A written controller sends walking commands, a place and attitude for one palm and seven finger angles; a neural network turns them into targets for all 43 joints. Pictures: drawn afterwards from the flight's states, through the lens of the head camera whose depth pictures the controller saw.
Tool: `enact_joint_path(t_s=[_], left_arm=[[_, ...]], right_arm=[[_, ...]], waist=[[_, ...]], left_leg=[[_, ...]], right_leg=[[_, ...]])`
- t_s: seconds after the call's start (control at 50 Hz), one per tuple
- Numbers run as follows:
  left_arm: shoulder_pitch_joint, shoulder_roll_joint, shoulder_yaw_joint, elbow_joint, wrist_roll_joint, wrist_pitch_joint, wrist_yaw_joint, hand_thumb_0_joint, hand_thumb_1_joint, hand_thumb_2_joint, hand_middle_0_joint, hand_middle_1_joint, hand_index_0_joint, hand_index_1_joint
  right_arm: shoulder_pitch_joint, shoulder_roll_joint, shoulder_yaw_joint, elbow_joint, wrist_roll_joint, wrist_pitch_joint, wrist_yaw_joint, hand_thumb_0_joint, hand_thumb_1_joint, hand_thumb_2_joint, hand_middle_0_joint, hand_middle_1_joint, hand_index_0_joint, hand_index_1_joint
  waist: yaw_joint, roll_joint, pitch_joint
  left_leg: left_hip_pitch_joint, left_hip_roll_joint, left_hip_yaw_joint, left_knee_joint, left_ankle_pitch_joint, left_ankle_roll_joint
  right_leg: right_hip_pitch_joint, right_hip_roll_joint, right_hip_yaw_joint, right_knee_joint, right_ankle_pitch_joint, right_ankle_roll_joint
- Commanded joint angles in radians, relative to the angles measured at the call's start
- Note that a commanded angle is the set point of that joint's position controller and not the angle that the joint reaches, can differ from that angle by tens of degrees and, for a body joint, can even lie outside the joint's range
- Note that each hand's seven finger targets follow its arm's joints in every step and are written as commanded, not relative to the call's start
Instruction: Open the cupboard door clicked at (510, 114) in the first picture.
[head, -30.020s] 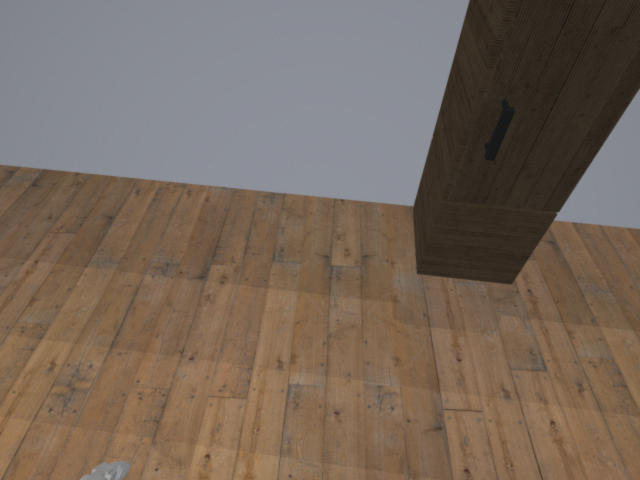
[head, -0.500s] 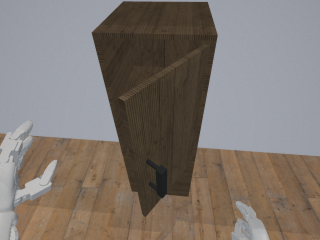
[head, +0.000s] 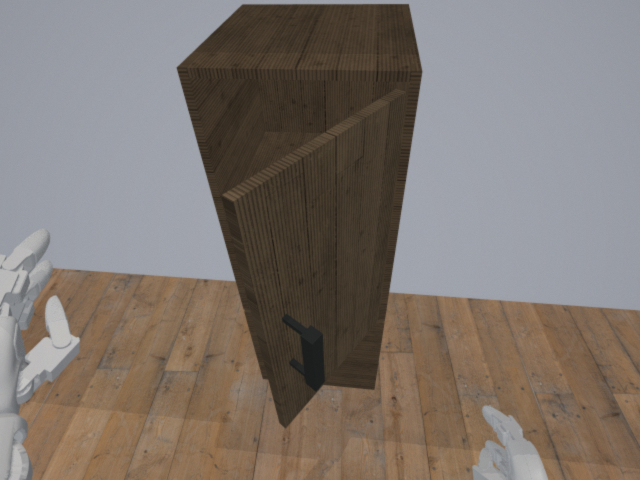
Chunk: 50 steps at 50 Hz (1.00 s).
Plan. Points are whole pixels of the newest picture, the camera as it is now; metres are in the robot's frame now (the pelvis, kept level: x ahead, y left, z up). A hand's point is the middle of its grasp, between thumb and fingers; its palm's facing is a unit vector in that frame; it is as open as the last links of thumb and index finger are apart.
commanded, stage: step back with the hand held close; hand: left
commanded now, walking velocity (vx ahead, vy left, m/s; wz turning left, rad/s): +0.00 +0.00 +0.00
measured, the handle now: (303, 352) +0.33 +0.08 -0.07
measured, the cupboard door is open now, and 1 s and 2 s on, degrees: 56 56 56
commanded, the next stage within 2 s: stop stepping back and stand still in 1.20 s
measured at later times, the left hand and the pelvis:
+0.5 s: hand (56, 360) +0.17 +0.27 +0.16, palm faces +0.34 -0.78 -0.53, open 7.4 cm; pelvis -0.04 +0.02 +0.00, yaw -1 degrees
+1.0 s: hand out of the picture +0.05 +0.29 +0.16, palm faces +0.50 -0.73 -0.46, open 7.4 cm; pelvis -0.12 +0.02 -0.02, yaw +4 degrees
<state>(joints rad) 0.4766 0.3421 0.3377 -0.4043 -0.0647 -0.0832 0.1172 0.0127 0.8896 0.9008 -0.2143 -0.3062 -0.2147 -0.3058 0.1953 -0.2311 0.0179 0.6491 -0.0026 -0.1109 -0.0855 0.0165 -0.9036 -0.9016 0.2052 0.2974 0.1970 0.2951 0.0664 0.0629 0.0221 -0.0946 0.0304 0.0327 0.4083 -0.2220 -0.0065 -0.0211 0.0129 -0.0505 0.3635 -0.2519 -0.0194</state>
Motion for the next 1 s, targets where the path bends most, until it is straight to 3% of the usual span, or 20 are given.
enact_joint_path(t_s=[0.0, 0.04, 0.06, 0.08, 0.12, 0.2, 0.24, 0.38, 0.46, 0.48, 0.62, 0.76, 0.8, 0.82, 0.86, 0.88, 0.9, 0.92, 0.94, 0.98], left_arm=[[-0.075, 0.165, 0.105, -0.148, -0.007, -0.061, 0.012, 0.0, 0.9, 0.9, -0.2, -0.3, -0.2, -0.3], [-0.155, 0.189, 0.113, -0.205, -0.005, -0.073, 0.012, 0.0, 0.9, 0.9, -0.2, -0.3, -0.2, -0.3], [-0.33, 0.358, 0.269, -0.243, 0.02, -0.125, 0.025, 0.0, 0.9, 0.9, -0.2, -0.3, -0.2, -0.3], [-0.159, 0.242, 0.185, -0.147, 0.013, -0.12, 0.01, 0.0, 0.9, 0.9, -0.2, -0.3, -0.2, -0.3], [-0.055, 0.202, 0.139, -0.143, 0.016, -0.109, 0.001, 0.0, 0.9, 0.9, -0.2, -0.3, -0.2, -0.3], [0.033, 0.207, 0.148, -0.211, 0.011, -0.119, 0.002, 0.0, 0.9, 0.9, -0.2, -0.3, -0.2, -0.3], [0.061, 0.24, 0.184, -0.245, 0.007, -0.122, 0.011, 0.0, 0.9, 0.9, -0.2, -0.3, -0.2, -0.3], [0.097, 0.271, 0.222, -0.272, -0.003, -0.123, 0.03, 0.0, 0.9, 0.9, -0.2, -0.3, -0.2, -0.3], [0.098, 0.256, 0.202, -0.276, 0.001, -0.126, 0.036, 0.0, 0.9, 0.9, -0.2, -0.3, -0.2, -0.3], [0.096, 0.253, 0.196, -0.277, 0.002, -0.128, 0.038, 0.0, 0.9, 0.9, -0.2, -0.3, -0.2, -0.3], [0.081, 0.251, 0.208, -0.293, 0.026, -0.161, 0.049, 0.0, 0.9, 0.9, -0.2, -0.3, -0.2, -0.3], [0.05, 0.259, 0.241, -0.333, 0.055, -0.19, 0.046, 0.0, 0.9, 0.9, -0.2, -0.3, -0.2, -0.3], [0.066, 0.262, 0.251, -0.333, 0.054, -0.197, 0.044, 0.0, 0.9, 0.9, -0.2, -0.3, -0.2, -0.3], [0.076, 0.271, 0.258, -0.337, 0.05, -0.203, 0.043, 0.0, 0.9, 0.9, -0.2, -0.3, -0.2, -0.3], [0.071, 0.282, 0.25, -0.353, 0.032, -0.204, 0.049, 0.0, 0.9, 0.9, -0.2, -0.3, -0.2, -0.3], [0.055, 0.262, 0.213, -0.344, 0.026, -0.194, 0.057, 0.0, 0.9, 0.9, -0.2, -0.3, -0.2, -0.3], [0.032, 0.252, 0.194, -0.33, 0.029, -0.186, 0.063, 0.0, 0.9, 0.9, -0.2, -0.3, -0.2, -0.3], [0.005, 0.249, 0.185, -0.322, 0.034, -0.181, 0.066, 0.0, 0.9, 0.9, -0.2, -0.3, -0.2, -0.3], [-0.021, 0.256, 0.185, -0.321, 0.037, -0.176, 0.068, 0.0, 0.9, 0.9, -0.2, -0.3, -0.2, -0.3], [-0.049, 0.262, 0.18, -0.303, 0.034, -0.173, 0.071, 0.0, 0.9, 0.9, -0.2, -0.3, -0.2, -0.3]], right_arm=[[-0.151, -0.097, -0.039, -0.165, -0.001, -0.05, -0.011, 0.0, -0.9, -0.9, 0.2, 0.3, 0.2, 0.3], [-0.158, -0.099, -0.041, -0.165, -0.001, -0.052, -0.013, 0.0, -0.9, -0.9, 0.2, 0.3, 0.2, 0.3], [-0.136, -0.1, -0.021, -0.207, 0.014, -0.029, -0.009, 0.0, -0.9, -0.9, 0.2, 0.3, 0.2, 0.3], [-0.147, -0.102, -0.039, -0.181, 0.005, -0.015, -0.01, 0.0, -0.9, -0.9, 0.2, 0.3, 0.2, 0.3], [-0.149, -0.112, -0.046, -0.194, 0.0, 0.011, -0.003, 0.0, -0.9, -0.9, 0.2, 0.3, 0.2, 0.3], [-0.142, -0.12, -0.056, -0.221, 0.001, 0.043, -0.004, 0.0, -0.9, -0.9, 0.2, 0.3, 0.2, 0.3], [-0.139, -0.117, -0.064, -0.231, 0.004, 0.058, -0.006, 0.0, -0.9, -0.9, 0.2, 0.3, 0.2, 0.3], [-0.138, -0.111, -0.073, -0.256, 0.013, 0.089, -0.017, 0.0, -0.9, -0.9, 0.2, 0.3, 0.2, 0.3], [-0.131, -0.123, -0.075, -0.257, 0.014, 0.083, -0.018, 0.0, -0.9, -0.9, 0.2, 0.3, 0.2, 0.3], [-0.127, -0.123, -0.074, -0.258, 0.016, 0.081, -0.017, 0.0, -0.9, -0.9, 0.2, 0.3, 0.2, 0.3], [-0.123, -0.139, -0.07, -0.27, 0.013, 0.058, -0.013, 0.0, -0.9, -0.9, 0.2, 0.3, 0.2, 0.3], [-0.114, -0.14, -0.076, -0.268, 0.004, 0.011, -0.01, 0.0, -0.9, -0.9, 0.2, 0.3, 0.2, 0.3], [-0.101, -0.132, -0.079, -0.263, 0.003, -0.002, -0.006, 0.0, -0.9, -0.9, 0.2, 0.3, 0.2, 0.3], [-0.093, -0.128, -0.083, -0.261, 0.002, -0.005, -0.003, 0.0, -0.9, -0.9, 0.2, 0.3, 0.2, 0.3], [-0.066, -0.119, -0.091, -0.226, 0.001, -0.001, 0.007, 0.0, -0.9, -0.9, 0.2, 0.3, 0.2, 0.3], [-0.062, -0.094, -0.087, -0.198, -0.001, 0.006, 0.014, 0.0, -0.9, -0.9, 0.2, 0.3, 0.2, 0.3], [-0.078, -0.092, -0.088, -0.186, -0.005, 0.011, 0.017, 0.0, -0.9, -0.9, 0.2, 0.3, 0.2, 0.3], [-0.078, -0.086, -0.083, -0.18, -0.006, 0.015, 0.017, 0.0, -0.9, -0.9, 0.2, 0.3, 0.2, 0.3], [-0.083, -0.081, -0.076, -0.178, -0.007, 0.017, 0.014, 0.0, -0.9, -0.9, 0.2, 0.3, 0.2, 0.3], [-0.103, -0.085, -0.059, -0.164, -0.003, 0.014, -0.004, 0.0, -0.9, -0.9, 0.2, 0.3, 0.2, 0.3]], waist=[[-0.002, -0.034, -0.019], [-0.005, -0.026, -0.052], [-0.046, 0.021, 0.075], [-0.046, -0.07, 0.013], [-0.05, -0.069, -0.016], [-0.054, 0.001, -0.141], [-0.054, -0.022, -0.195], [-0.056, -0.035, -0.2], [-0.06, 0.021, -0.165], [-0.061, 0.001, -0.152], [-0.065, 0.052, -0.071], [-0.056, 0.128, -0.094], [-0.058, 0.067, -0.094], [-0.064, 0.02, -0.088], [-0.076, -0.132, -0.086], [-0.076, -0.226, -0.093], [-0.072, -0.242, -0.099], [-0.079, -0.265, -0.1], [-0.081, -0.255, -0.087], [-0.092, -0.135, -0.023]], left_leg=[[0.054, -0.016, 0.0, -0.059, 0.143, 0.036], [0.069, -0.02, 0.003, -0.055, 0.147, 0.039], [-0.025, -0.014, -0.018, -0.033, 0.068, 0.043], [-0.025, -0.007, -0.033, 0.009, 0.082, 0.047], [-0.002, -0.005, -0.016, 0.027, 0.146, 0.048], [0.006, 0.01, -0.015, 0.011, 0.287, 0.039], [0.011, 0.018, -0.013, 0.019, 0.349, 0.039], [-0.044, 0.036, -0.026, 0.02, 0.381, 0.035], [-0.104, 0.044, -0.045, -0.018, 0.272, 0.042], [-0.132, 0.049, -0.051, -0.028, 0.225, 0.043], [-0.425, 0.084, -0.121, -0.139, -0.255, 0.079], [-0.651, 0.146, -0.202, -0.195, -0.486, 0.122], [-0.622, 0.115, -0.158, -0.113, -0.456, 0.111], [-0.574, 0.074, -0.121, -0.031, -0.432, 0.097], [-0.302, -0.033, -0.028, 0.303, -0.247, 0.024], [-0.209, -0.058, -0.016, 0.453, -0.184, -0.001], [-0.197, -0.049, -0.032, 0.555, -0.188, -0.003], [-0.203, -0.036, -0.04, 0.543, -0.193, 0.003], [-0.175, -0.025, -0.034, 0.455, -0.189, 0.008], [-0.118, -0.029, -0.017, 0.111, -0.098, 0.012]], right_leg=[[-0.111, -0.009, 0.022, -0.099, 0.15, 0.014], [-0.101, -0.01, 0.028, -0.102, 0.158, 0.016], [-0.201, -0.055, 0.087, -0.155, 0.168, 0.019], [-0.21, -0.076, 0.089, -0.151, 0.172, 0.021], [-0.213, -0.086, 0.081, -0.133, 0.255, 0.025], [-0.151, -0.075, 0.049, -0.048, 0.349, 0.028], [-0.126, -0.07, 0.043, -0.018, 0.407, 0.032], [-0.134, -0.058, 0.044, 0.033, 0.408, 0.035], [-0.151, -0.044, 0.044, 0.037, 0.292, 0.037], [-0.151, -0.039, 0.046, 0.036, 0.25, 0.037], [-0.063, -0.009, 0.063, 0.092, 0.018, 0.035], [0.083, 0.051, 0.063, 0.281, 0.029, 0.039], [0.028, 0.031, 0.114, 0.225, 0.0, 0.028], [-0.056, 0.001, 0.182, 0.146, -0.061, 0.01], [-0.405, -0.172, 0.399, -0.099, -0.209, -0.074], [-0.505, -0.266, 0.445, -0.166, -0.208, -0.123], [-0.518, -0.3, 0.434, -0.169, -0.131, -0.145], [-0.496, -0.29, 0.382, -0.147, -0.042, -0.136], [-0.496, -0.257, 0.328, -0.125, 0.01, -0.108], [-0.51, -0.143, 0.21, -0.028, 0.015, -0.03]])
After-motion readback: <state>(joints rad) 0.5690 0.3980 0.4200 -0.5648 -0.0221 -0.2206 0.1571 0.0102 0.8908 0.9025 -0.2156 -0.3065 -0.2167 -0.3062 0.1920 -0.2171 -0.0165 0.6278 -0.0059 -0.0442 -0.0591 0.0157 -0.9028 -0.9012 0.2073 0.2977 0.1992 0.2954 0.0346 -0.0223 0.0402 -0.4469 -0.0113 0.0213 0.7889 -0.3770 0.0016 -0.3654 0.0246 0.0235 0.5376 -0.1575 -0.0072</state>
